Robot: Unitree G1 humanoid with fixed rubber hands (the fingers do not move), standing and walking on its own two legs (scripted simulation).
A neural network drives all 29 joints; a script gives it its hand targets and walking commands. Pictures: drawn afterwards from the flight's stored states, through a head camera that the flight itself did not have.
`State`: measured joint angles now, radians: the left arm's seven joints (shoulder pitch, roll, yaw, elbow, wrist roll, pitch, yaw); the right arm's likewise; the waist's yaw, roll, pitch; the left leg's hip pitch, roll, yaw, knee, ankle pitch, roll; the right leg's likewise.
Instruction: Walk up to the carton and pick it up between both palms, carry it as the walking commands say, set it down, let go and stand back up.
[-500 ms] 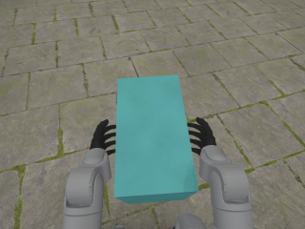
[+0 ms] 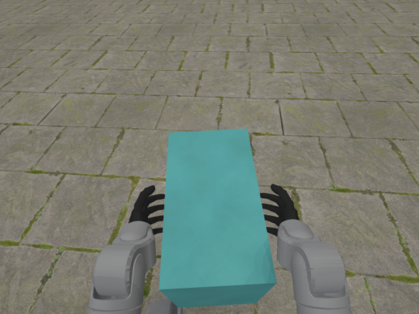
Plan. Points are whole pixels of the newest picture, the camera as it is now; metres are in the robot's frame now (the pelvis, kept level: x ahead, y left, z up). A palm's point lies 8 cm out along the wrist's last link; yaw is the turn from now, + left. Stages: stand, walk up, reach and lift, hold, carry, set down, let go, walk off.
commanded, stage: carry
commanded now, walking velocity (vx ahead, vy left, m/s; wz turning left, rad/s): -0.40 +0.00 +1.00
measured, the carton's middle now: (212, 218) +0.31 -0.02 +0.01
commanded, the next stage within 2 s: none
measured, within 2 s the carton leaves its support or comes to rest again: neither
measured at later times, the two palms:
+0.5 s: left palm out of the picture -0.06 +0.28 +0.06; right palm out of the picture +0.07 +0.07 +0.06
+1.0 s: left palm out of the picture -0.43 +0.26 +0.04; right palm out of the picture -0.21 +0.14 +0.05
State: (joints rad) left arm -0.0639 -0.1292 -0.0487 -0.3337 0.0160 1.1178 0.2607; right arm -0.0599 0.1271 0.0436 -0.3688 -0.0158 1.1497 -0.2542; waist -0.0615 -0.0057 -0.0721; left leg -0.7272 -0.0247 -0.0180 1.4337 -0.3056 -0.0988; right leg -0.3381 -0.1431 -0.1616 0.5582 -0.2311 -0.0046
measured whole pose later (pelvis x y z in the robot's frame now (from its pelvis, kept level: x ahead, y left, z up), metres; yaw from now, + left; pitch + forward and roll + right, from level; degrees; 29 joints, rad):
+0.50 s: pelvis -0.24 +0.03 -0.02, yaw +29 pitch +6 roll -3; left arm -0.16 -0.14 -0.03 -0.35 0.00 1.07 0.30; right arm -0.15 0.13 0.01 -0.36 -0.05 1.07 -0.21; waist 0.04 0.04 -0.01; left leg -0.58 -0.10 -0.26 0.42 0.07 -0.03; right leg -0.49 0.01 -0.04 0.93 -0.43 0.09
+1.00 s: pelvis -0.45 -0.05 -0.03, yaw +58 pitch +2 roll -1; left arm -0.14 -0.13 0.03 -0.30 0.03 1.13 0.26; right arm -0.21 0.14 0.04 -0.24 -0.04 1.15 -0.25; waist 0.00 -0.02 0.00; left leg -0.47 0.04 -0.04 0.75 -0.31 -0.04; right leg -0.60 -0.21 -0.14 1.09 -0.56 0.12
